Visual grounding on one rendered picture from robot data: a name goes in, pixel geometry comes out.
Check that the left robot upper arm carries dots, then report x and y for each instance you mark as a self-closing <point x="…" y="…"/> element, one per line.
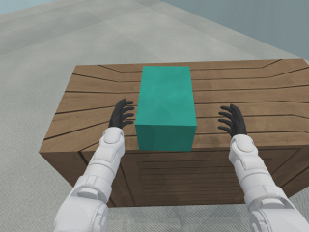
<point x="80" y="214"/>

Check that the pedestal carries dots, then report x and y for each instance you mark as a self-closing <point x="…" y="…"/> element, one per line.
<point x="271" y="94"/>

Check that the right robot upper arm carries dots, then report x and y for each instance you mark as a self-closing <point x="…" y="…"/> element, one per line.
<point x="277" y="220"/>

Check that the robot left hand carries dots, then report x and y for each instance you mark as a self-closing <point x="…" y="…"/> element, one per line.
<point x="118" y="116"/>

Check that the robot right hand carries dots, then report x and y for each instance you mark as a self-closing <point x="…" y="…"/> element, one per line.
<point x="237" y="125"/>

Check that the left robot forearm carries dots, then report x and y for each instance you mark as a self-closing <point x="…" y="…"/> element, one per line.
<point x="98" y="177"/>

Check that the carton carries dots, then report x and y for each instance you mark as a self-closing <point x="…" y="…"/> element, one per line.
<point x="165" y="117"/>

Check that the right robot forearm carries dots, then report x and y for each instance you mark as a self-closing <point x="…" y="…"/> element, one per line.
<point x="260" y="191"/>

